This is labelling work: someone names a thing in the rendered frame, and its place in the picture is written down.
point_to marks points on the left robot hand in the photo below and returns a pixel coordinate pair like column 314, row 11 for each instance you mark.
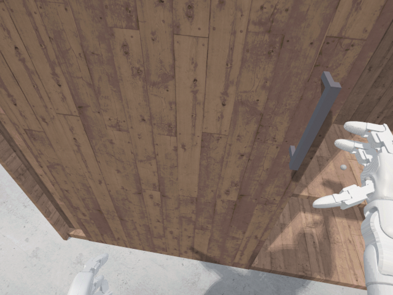
column 84, row 282

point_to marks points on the right robot forearm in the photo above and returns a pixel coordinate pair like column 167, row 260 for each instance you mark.
column 377, row 231

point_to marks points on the handle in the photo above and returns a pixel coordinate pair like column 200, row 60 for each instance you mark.
column 323, row 107

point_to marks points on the right robot hand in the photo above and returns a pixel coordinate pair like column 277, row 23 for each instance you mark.
column 377, row 165

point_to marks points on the wardrobe door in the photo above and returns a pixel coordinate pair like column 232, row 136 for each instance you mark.
column 10, row 134
column 165, row 125

